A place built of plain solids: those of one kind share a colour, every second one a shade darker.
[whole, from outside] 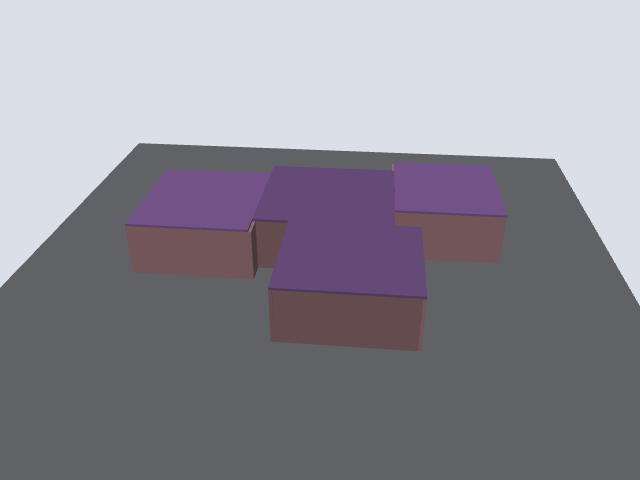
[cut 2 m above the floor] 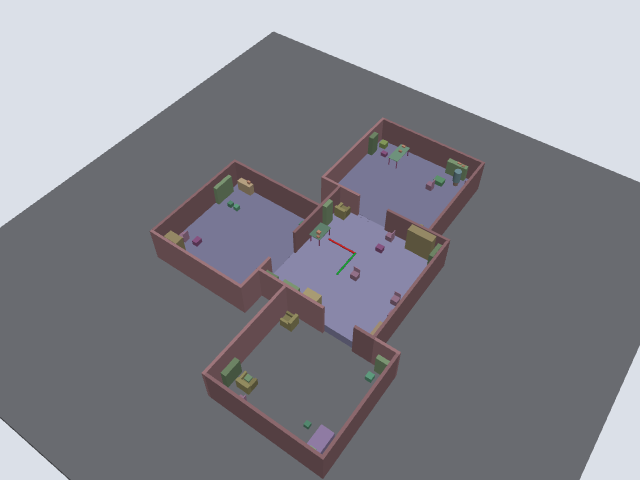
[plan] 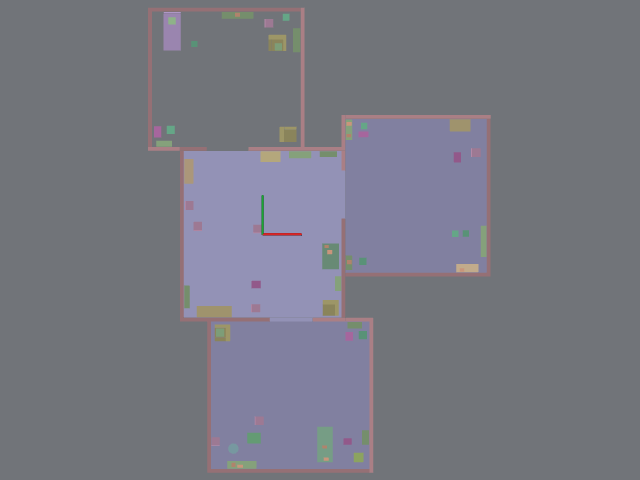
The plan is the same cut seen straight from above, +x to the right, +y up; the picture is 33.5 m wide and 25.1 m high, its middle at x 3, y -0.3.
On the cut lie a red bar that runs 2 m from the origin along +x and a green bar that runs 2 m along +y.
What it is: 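A storey of a house; a hub and three side rooms behind broad openings; the side rooms' floors lie 0.72 m, 0.154 m and not at all below the hub's; a bare drop, one riser, a flush line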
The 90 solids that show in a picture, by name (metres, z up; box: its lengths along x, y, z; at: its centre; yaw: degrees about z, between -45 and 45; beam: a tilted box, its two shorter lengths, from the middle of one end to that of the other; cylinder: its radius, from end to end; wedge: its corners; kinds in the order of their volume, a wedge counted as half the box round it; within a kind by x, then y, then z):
{
 "floor_1": {"box": [8.25, 8.72, 0.77], "at": [0.0, 0.0, 0.34]},
 "floor_2": {"box": [8.29, 7.72, 0.77], "at": [1.44, -8.42, 0.34]},
 "floor_3": {"box": [2.25, 0.2, 0.77], "at": [1.49, -4.46, 0.34]},
 "floor_4": {"box": [0.2, 2.51, 0.62], "at": [4.23, 2.08, 0.26]},
 "floor_5": {"box": [7.4, 8.04, 0.62], "at": [8.03, 2.01, 0.26]},
 "wall_1": {"box": [0.2, 7.28, 3.58], "at": [-5.89, 8.2, 1.74]},
 "wall_2": {"box": [1.66, 0.2, 3.58], "at": [-5.16, 4.46, 1.74]},
 "wall_3": {"box": [0.2, 8.72, 3.58], "at": [-4.23, 0.0, 1.74]},
 "wall_4": {"box": [1.4, 0.2, 3.58], "at": [-3.62, 4.46, 1.74]},
 "wall_5": {"box": [0.2, 7.92, 3.58], "at": [-2.8, -8.52, 1.74]},
 "wall_6": {"box": [4.69, 0.2, 3.58], "at": [-1.98, -4.46, 1.74]},
 "wall_7": {"box": [7.78, 0.2, 3.58], "at": [-1.9, 11.74, 1.74]},
 "wall_8": {"box": [8.29, 0.2, 3.58], "at": [1.44, -12.38, 1.74]},
 "wall_9": {"box": [5.07, 0.2, 3.58], "at": [1.79, 4.46, 1.74]},
 "wall_10": {"box": [0.2, 7.28, 3.58], "at": [2.09, 8.2, 1.74]},
 "wall_11": {"box": [1.71, 0.2, 3.58], "at": [3.47, -4.46, 1.74]},
 "wall_12": {"box": [0.2, 5.19, 3.58], "at": [4.23, -1.77, 1.74]},
 "wall_13": {"box": [0.2, 1.03, 3.58], "at": [4.23, 3.85, 1.74]},
 "wall_14": {"box": [0.2, 1.67, 3.58], "at": [4.23, 5.4, 1.74]},
 "wall_15": {"box": [1.46, 0.2, 3.58], "at": [5.05, -4.46, 1.74]},
 "wall_16": {"box": [0.2, 7.92, 3.58], "at": [5.68, -8.52, 1.74]},
 "wall_17": {"box": [7.6, 0.2, 3.58], "at": [8.12, -2.11, 1.74]},
 "wall_18": {"box": [7.6, 0.2, 3.58], "at": [8.12, 6.13, 1.74]},
 "wall_19": {"box": [0.2, 8.04, 3.58], "at": [11.82, 2.01, 1.74]},
 "roof_1": {"box": [8.18, 7.28, 0.16], "at": [-1.9, 8.2, 3.61]},
 "roof_2": {"box": [8.65, 9.12, 0.16], "at": [0.0, 0.0, 3.61]},
 "roof_3": {"box": [8.69, 7.92, 0.16], "at": [1.44, -8.52, 3.61]},
 "roof_4": {"box": [7.6, 8.44, 0.16], "at": [8.12, 2.01, 3.61]},
 "case_1": {"box": [0.83, 0.31, 1.59], "at": [-5.15, 4.74, 0.74]},
 "case_2": {"box": [0.3, 1.2, 1.97], "at": [-3.96, -3.27, 1.71]},
 "case_3": {"box": [1.66, 0.35, 1.03], "at": [-1.31, 11.45, 0.46]},
 "case_4": {"box": [1.54, 0.4, 1.19], "at": [-1.08, -12.06, 1.32]},
 "case_5": {"box": [0.38, 1.26, 1.42], "at": [1.77, 10.15, 0.66]},
 "case_6": {"box": [1.17, 0.37, 1.7], "at": [1.96, 4.16, 1.57]},
 "case_7": {"box": [0.91, 0.3, 1.68], "at": [3.44, 4.19, 1.56]},
 "case_8": {"box": [0.32, 0.77, 2.08], "at": [3.94, -2.58, 1.76]},
 "case_9": {"box": [0.34, 0.76, 1.01], "at": [4.52, -1.49, 1.07]},
 "case_10": {"box": [0.35, 1.07, 1.27], "at": [4.52, 5.46, 1.2]},
 "case_11": {"box": [0.76, 0.35, 1.31], "at": [4.82, -4.76, 1.38]},
 "case_12": {"box": [0.37, 0.76, 1.69], "at": [5.38, -10.62, 1.57]},
 "case_13": {"box": [0.3, 1.63, 1.56], "at": [11.55, -0.37, 1.35]},
 "wardrobe_1": {"box": [1.83, 0.59, 1.94], "at": [-2.53, -4.05, 1.69]},
 "wardrobe_2": {"box": [1.05, 0.57, 1.91], "at": [0.41, 4.06, 1.68]},
 "wardrobe_3": {"box": [1.08, 0.64, 2.14], "at": [10.33, 5.69, 1.64]},
 "armchair_1": {"box": [0.58, 0.52, 0.45], "at": [-2.22, -5.16, 0.95]},
 "armchair_2": {"box": [0.58, 0.18, 0.65], "at": [-2.22, -4.8, 1.05]},
 "armchair_3": {"box": [0.24, 0.89, 0.86], "at": [-1.81, -5.16, 1.15]},
 "armchair_4": {"box": [0.15, 0.6, 0.68], "at": [0.38, 9.88, 0.29]},
 "armchair_5": {"box": [0.62, 0.6, 0.45], "at": [0.77, 9.88, 0.17]},
 "armchair_6": {"box": [0.93, 0.26, 0.85], "at": [0.77, 10.31, 0.38]},
 "armchair_7": {"box": [0.24, 0.8, 0.98], "at": [1.0, 5.23, 0.44]},
 "armchair_8": {"box": [0.66, 0.46, 0.49], "at": [1.45, 5.23, 0.2]},
 "armchair_9": {"box": [0.66, 0.17, 0.7], "at": [1.45, 5.54, 0.3]},
 "armchair_10": {"box": [0.19, 0.59, 0.65], "at": [3.24, -3.97, 1.05]},
 "armchair_11": {"box": [0.45, 0.59, 0.46], "at": [3.56, -3.97, 0.95]},
 "armchair_12": {"box": [0.83, 0.23, 0.86], "at": [3.56, -3.56, 1.16]},
 "armchair_13": {"box": [0.19, 0.59, 0.65], "at": [3.88, -3.97, 1.05]},
 "bed_1": {"box": [0.9, 1.96, 0.61], "at": [-4.73, 10.58, 0.25]},
 "sideboard_1": {"box": [0.5, 1.3, 0.9], "at": [-3.86, 3.29, 1.17]},
 "sideboard_2": {"box": [1.17, 0.44, 0.86], "at": [10.7, -1.77, 1.0]},
 "chair_1": {"box": [0.4, 0.48, 0.47], "at": [-3.82, 1.51, 0.96]},
 "chair_2": {"box": [0.45, 0.45, 0.45], "at": [-3.4, 0.43, 0.95]},
 "chair_3": {"box": [0.42, 0.4, 0.45], "at": [-2.46, -10.82, 0.95]},
 "chair_4": {"box": [0.45, 0.42, 0.42], "at": [-0.34, -3.86, 0.93]},
 "chair_5": {"box": [0.48, 0.4, 0.44], "at": [-0.26, 0.29, 0.94]},
 "chair_6": {"box": [0.43, 0.44, 0.46], "at": [-0.16, -9.75, 0.95]},
 "chair_7": {"box": [0.41, 0.44, 0.49], "at": [0.35, 11.04, 0.2]},
 "chair_8": {"box": [0.05, 0.47, 0.85], "at": [10.92, 4.27, 0.99]},
 "chair_9": {"box": [0.46, 0.47, 0.43], "at": [11.18, 4.27, 0.78]},
 "toybox_1": {"box": [0.38, 0.6, 0.32], "at": [-5.49, 5.36, 0.11]},
 "toybox_2": {"box": [0.48, 0.39, 0.38], "at": [-0.34, -2.62, 0.91]},
 "toybox_3": {"box": [0.43, 0.35, 0.29], "at": [4.44, -10.84, 0.87]},
 "toybox_4": {"box": [0.38, 0.46, 0.35], "at": [4.53, -5.34, 0.9]},
 "toybox_5": {"box": [0.52, 0.3, 0.28], "at": [5.28, 5.22, 0.71]},
 "toybox_6": {"box": [0.39, 0.53, 0.37], "at": [10.19, 4.02, 0.76]},
 "basket_1": {"box": [0.43, 0.43, 0.44], "at": [-4.8, 5.46, 0.17]},
 "basket_2": {"box": [0.32, 0.32, 0.36], "at": [-3.57, 9.95, 0.13]},
 "basket_3": {"box": [0.36, 0.36, 0.34], "at": [1.23, 11.35, 0.12]},
 "basket_4": {"box": [0.43, 0.43, 0.31], "at": [5.24, -5.27, 0.88]},
 "basket_5": {"box": [0.39, 0.39, 0.32], "at": [5.25, -1.42, 0.73]},
 "basket_6": {"box": [0.34, 0.34, 0.34], "at": [10.07, 0.03, 0.74]},
 "basket_7": {"box": [0.34, 0.34, 0.33], "at": [10.63, 0.04, 0.74]},
 "bush_1": {"cylinder": 0.27, "from": [-1.53, -11.21, 1.12], "to": [-1.53, -11.21, 2.06]},
 "lowtable_1": {"box": [0.71, 0.56, 0.36], "at": [-0.45, -10.66, 0.91]},
 "pouf_1": {"box": [0.5, 0.5, 0.43], "at": [5.02, -11.67, 0.94]},
 "table_1": {"box": [0.81, 1.87, 0.04], "at": [3.26, -10.99, 1.47]},
 "table_2": {"box": [0.87, 1.35, 0.04], "at": [3.55, -1.15, 1.43]},
 "cushion_1": {"box": [0.38, 0.38, 0.14], "at": [-4.74, 11.15, 0.63]},
 "cushion_2": {"box": [0.44, 0.43, 0.15], "at": [-2.22, -5.15, 1.25]},
 "cushion_3": {"box": [0.38, 0.38, 0.15], "at": [0.83, 9.79, 0.47]}
}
